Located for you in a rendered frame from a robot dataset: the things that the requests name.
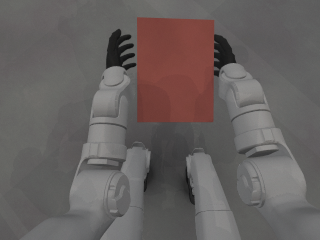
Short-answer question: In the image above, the robot right thigh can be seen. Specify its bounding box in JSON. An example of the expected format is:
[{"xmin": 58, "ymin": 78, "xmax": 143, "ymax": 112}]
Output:
[{"xmin": 186, "ymin": 152, "xmax": 241, "ymax": 240}]

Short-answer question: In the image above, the left robot forearm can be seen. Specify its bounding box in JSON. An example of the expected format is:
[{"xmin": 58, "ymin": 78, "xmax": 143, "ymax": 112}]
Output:
[{"xmin": 69, "ymin": 66, "xmax": 135, "ymax": 204}]

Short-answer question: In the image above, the right robot upper arm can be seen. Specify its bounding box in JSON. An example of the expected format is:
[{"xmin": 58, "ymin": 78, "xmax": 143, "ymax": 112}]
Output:
[{"xmin": 237, "ymin": 155, "xmax": 320, "ymax": 240}]

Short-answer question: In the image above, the robot left hand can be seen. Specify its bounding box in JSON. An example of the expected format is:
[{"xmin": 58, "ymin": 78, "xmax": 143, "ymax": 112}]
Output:
[{"xmin": 106, "ymin": 29, "xmax": 137, "ymax": 70}]

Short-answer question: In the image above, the right robot forearm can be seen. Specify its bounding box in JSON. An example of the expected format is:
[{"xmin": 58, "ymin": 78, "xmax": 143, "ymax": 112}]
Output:
[{"xmin": 218, "ymin": 63, "xmax": 307, "ymax": 195}]

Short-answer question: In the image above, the carton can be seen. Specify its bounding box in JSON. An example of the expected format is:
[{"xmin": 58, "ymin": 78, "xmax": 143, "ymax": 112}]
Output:
[{"xmin": 137, "ymin": 17, "xmax": 215, "ymax": 123}]

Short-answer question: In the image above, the left robot upper arm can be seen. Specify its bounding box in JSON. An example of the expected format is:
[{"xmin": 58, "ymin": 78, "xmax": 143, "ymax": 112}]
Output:
[{"xmin": 19, "ymin": 169, "xmax": 131, "ymax": 240}]

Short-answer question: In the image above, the robot left foot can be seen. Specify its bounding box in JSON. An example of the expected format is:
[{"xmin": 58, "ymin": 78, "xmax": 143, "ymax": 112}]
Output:
[{"xmin": 143, "ymin": 165, "xmax": 150, "ymax": 192}]

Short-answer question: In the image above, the robot right hand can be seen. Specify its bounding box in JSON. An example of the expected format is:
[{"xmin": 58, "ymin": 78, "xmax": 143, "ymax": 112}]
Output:
[{"xmin": 214, "ymin": 34, "xmax": 237, "ymax": 77}]

